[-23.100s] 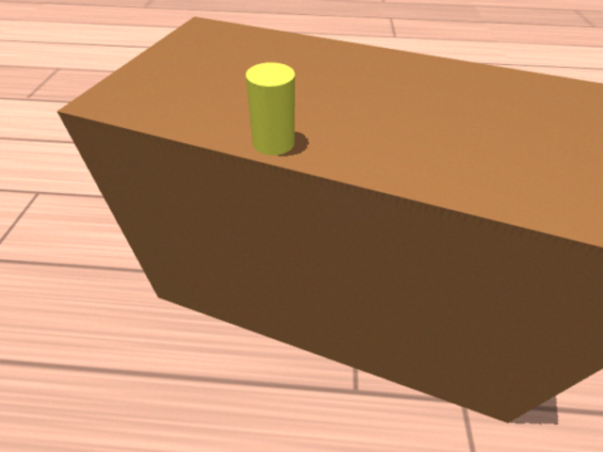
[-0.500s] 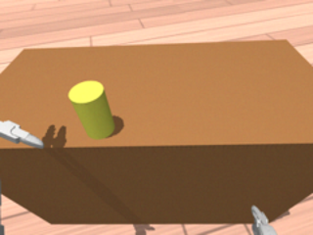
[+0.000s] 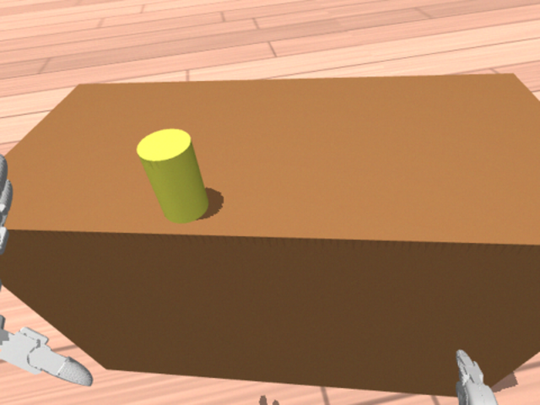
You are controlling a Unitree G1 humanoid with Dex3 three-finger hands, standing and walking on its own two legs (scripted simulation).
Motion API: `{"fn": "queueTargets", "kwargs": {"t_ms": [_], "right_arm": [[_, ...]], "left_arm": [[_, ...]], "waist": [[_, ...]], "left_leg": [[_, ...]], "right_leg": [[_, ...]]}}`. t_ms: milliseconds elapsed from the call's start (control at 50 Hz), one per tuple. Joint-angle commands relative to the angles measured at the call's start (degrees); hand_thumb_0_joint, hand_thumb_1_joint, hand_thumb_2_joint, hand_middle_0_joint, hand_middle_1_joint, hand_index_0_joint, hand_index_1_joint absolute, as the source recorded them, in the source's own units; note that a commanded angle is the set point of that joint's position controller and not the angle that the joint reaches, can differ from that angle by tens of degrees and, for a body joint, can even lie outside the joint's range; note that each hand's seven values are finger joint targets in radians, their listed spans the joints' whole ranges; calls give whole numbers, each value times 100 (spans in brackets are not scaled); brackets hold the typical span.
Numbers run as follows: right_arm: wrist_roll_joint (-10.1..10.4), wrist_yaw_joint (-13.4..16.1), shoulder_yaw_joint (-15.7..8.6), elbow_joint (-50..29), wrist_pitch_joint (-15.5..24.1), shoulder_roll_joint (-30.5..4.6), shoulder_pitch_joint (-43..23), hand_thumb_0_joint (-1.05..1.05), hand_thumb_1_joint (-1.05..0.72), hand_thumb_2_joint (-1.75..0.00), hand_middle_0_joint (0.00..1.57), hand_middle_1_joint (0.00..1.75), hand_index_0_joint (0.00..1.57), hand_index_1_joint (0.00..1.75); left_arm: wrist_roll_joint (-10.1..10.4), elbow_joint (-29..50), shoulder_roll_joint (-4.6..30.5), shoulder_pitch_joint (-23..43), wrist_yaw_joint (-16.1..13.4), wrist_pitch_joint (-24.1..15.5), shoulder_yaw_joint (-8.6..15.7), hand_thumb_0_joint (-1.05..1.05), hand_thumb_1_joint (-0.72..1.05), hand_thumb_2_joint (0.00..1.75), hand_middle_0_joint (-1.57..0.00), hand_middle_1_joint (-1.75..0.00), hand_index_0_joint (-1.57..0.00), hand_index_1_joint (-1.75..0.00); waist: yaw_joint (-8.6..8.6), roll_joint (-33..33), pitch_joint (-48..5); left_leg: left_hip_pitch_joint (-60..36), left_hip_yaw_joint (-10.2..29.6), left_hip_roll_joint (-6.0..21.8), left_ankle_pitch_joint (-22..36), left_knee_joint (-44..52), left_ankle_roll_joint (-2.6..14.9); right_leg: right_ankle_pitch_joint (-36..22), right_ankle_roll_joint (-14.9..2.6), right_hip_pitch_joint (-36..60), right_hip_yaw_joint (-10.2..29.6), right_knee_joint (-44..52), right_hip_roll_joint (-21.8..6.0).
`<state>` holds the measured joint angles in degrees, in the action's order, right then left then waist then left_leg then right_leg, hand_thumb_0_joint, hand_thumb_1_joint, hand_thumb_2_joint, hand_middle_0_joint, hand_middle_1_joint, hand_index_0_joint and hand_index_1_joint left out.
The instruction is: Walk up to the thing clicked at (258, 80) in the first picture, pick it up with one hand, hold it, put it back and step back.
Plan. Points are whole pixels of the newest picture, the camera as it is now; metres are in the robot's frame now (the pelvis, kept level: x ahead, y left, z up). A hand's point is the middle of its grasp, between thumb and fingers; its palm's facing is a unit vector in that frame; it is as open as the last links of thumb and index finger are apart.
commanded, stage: sink last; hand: left
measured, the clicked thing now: (176, 178) +0.45 +0.21 +0.11
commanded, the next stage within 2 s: home in 0.26 s
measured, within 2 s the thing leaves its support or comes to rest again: neither
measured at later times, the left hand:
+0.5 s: hand (23, 284) +0.18 +0.25 +0.21, palm faces +0.39 -0.82 -0.41, open 17.5 cm
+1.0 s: hand (159, 372) +0.18 +0.19 -0.03, palm faces +0.09 -0.97 -0.21, open 17.6 cm
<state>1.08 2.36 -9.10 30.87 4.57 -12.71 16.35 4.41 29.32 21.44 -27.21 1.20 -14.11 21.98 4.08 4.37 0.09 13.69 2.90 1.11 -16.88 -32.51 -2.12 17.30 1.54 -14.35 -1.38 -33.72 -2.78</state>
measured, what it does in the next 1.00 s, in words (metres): stands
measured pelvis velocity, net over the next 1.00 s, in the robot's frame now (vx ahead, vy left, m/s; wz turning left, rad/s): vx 0.02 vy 0.01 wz -0.02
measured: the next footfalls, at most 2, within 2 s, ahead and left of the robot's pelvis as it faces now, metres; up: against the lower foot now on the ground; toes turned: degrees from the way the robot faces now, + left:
none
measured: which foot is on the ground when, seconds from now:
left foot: down 0.00-1.00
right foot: down 0.00-1.00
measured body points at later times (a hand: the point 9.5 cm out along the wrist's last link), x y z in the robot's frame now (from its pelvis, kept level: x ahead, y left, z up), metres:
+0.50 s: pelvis -0.02 +0.01 +0.00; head -0.03 -0.01 +0.45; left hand +0.16 +0.29 +0.23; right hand +0.15 -0.26 -0.06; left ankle +0.01 +0.15 -0.73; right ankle +0.01 -0.13 -0.73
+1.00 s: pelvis +0.02 +0.01 +0.00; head +0.04 +0.01 +0.45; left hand +0.17 +0.24 -0.02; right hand +0.19 -0.22 -0.08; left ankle +0.01 +0.15 -0.73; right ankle +0.01 -0.13 -0.73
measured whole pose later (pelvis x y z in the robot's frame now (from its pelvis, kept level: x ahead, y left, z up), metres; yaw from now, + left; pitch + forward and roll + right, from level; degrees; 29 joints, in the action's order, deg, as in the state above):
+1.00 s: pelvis +0.02 +0.01 +0.00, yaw -1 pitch +0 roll +0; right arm 0.1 3.3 -1.6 35.0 8.9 -10.2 11.3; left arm 0.5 -9.7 10.6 -26.1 -0.9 -11.1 2.5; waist 0.9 0.0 2.3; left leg 13.7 1.8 1.0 -16.8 -30.2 -1.3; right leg 16.0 2.4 -14.0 -0.5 -29.7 -2.9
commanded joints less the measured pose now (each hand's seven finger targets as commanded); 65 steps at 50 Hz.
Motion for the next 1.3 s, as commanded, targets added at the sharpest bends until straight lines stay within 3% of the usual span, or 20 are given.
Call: {"fn": "queueTargets", "kwargs": {"t_ms": [0,80,120,160,180,280,340,460,540,720,840,980,1000,1020,1040,1160,1200,1240,1260,1280], "right_arm": [[30,45,-197,-961,437,-609,-238,0,51,-6,6,5,5,5],[21,42,-160,-934,557,-604,-380,0,49,-7,6,5,5,5],[16,80,-430,-973,634,-874,-522,0,48,-7,6,5,5,5],[27,67,-259,-895,696,-720,-658,0,48,-7,6,5,5,5],[1,96,-396,-938,738,-843,-607,0,48,-7,6,5,5,5],[18,91,-376,-818,816,-812,-478,0,46,-8,6,5,5,5],[69,68,-430,-1071,881,-906,-567,0,46,-8,6,5,5,5],[102,-39,75,-1100,925,-440,-423,0,-2,-54,14,20,14,20],[42,-121,521,-847,871,-80,-470,0,-34,-60,15,21,15,21],[-39,-8,-79,-602,859,-832,-750,0,-89,-90,20,30,20,30],[-60,61,604,-503,796,-104,-820,0,-90,-90,20,30,20,30],[-88,131,556,-282,625,-346,-694,0,-90,-90,20,30,20,30],[-139,159,526,90,580,-743,-653,0,-90,-90,20,30,20,30],[-121,163,584,113,544,-642,-570,0,-90,-90,20,30,20,30],[-128,141,631,91,523,-565,-631,0,-90,-90,20,30,20,30],[-130,119,588,165,386,-597,-673,0,-90,-90,20,30,20,30],[-122,132,577,129,345,-632,-679,0,-90,-90,20,30,20,30],[-110,138,561,154,301,-640,-662,0,-90,-90,20,30,20,30],[-121,155,556,104,283,-650,-681,0,-90,-90,20,30,20,30],[-122,155,560,155,259,-641,-636,0,-90,-90,20,30,20,30]], "left_arm": [[44,743,1035,635,-146,-499,677,0,-54,1,-6,-5,-7,-4],[24,859,1196,723,-205,-675,858,0,-56,2,-7,-5,-7,-5],[39,983,1387,904,-258,-756,1037,0,-58,3,-7,-6,-7,-6],[41,955,1534,979,-302,-814,1217,0,-58,4,-7,-6,-7,-6],[22,815,1487,1060,-318,-836,1156,0,-60,4,-7,-6,-7,-7],[50,-36,1327,1045,-315,-905,1189,0,-61,5,-8,-7,-8,-8],[73,-70,1067,1077,-253,-951,891,0,-61,6,-8,-7,-7,-8],[28,209,850,804,-219,-1003,499,0,-55,6,-5,-6,-5,-6],[-21,41,456,424,-190,-955,71,0,-56,6,-5,-6,-5,-6],[-168,-430,101,-11,-176,-633,-680,0,-61,2,-4,-5,-4,-4],[-320,-2054,-490,82,-246,-274,-1447,0,-60,3,-4,-5,-5,-5],[-385,-3588,-416,608,-289,84,-1643,0,-56,5,-5,-5,-5,-5],[-382,-2717,264,1143,-534,-33,-693,0,-59,3,-4,-5,-5,-5],[-463,-4022,-402,420,-502,132,-1413,0,-61,2,-4,-5,-4,-4],[-426,-4033,-610,559,-469,169,-1680,0,-61,1,-4,-4,-4,-4],[-455,-4713,-655,1260,-543,308,-1793,0,-57,5,-5,-5,-5,-5],[-467,-4473,-338,1604,-619,332,-1595,0,-57,5,-5,-5,-5,-5],[-448,-4880,-628,1295,-620,442,-1801,0,-58,4,-5,-5,-5,-5],[-451,-4358,-377,1661,-667,423,-1683,0,-58,4,-5,-5,-5,-5],[-444,-4868,-702,1408,-657,502,-1871,0,-59,3,-4,-5,-4,-5]], "waist": [[-134,-529,-89],[18,-284,-197],[-1,-215,-226],[97,-38,-106],[-62,-206,-129],[-52,-493,169],[-76,-589,243],[36,-355,138],[104,-63,155],[-207,-157,-510],[-370,-720,-300],[-393,-191,-547],[-189,-22,-816],[-384,-209,-540],[-407,-264,-399],[-415,-211,-788],[-372,-167,-1169],[-397,-504,-1042],[-347,-338,-1256],[-439,-526,-1160]], "left_leg": [[11,-528,-271,198,583,298],[24,-503,-286,150,651,279],[47,-498,-291,21,686,276],[140,-501,-294,-132,748,258],[81,-505,-297,-195,739,274],[153,-478,-259,-274,859,278],[156,-465,-223,-481,1011,278],[116,-494,-207,-136,1052,264],[233,-439,-153,18,1072,231],[-332,-343,-63,784,879,185],[-239,-406,-113,938,767,263],[-186,-494,-149,1430,589,199],[-357,-445,-157,1413,555,137],[-279,-499,-162,1507,499,144],[-198,-508,-160,1566,458,155],[-97,-527,-134,1953,220,119],[-303,-500,-97,2405,140,96],[-243,-526,-97,2275,145,123],[-300,-540,-109,2362,128,125],[-296,-532,-86,2341,126,125]], "right_leg": [[-193,-10,-195,-207,851,109],[-110,-40,-46,-194,857,93],[32,-52,8,-170,920,92],[257,-75,24,-150,976,89],[319,-47,0,-95,1034,79],[316,-36,25,-184,1086,145],[498,-43,18,-235,1117,195],[86,-61,219,-305,1032,230],[-141,-90,334,-318,950,262],[-788,-122,296,-348,797,343],[-938,-70,139,-309,856,263],[-1485,-115,176,-228,698,188],[-1395,-145,393,-230,664,269],[-1503,-157,292,-201,668,267],[-1568,-140,220,-216,641,263],[-2017,-142,248,-192,413,261],[-2394,-141,422,-198,296,273],[-2363,-110,406,-184,326,285],[-2529,-104,543,-170,306,255],[-2493,-104,466,-185,296,291]]}}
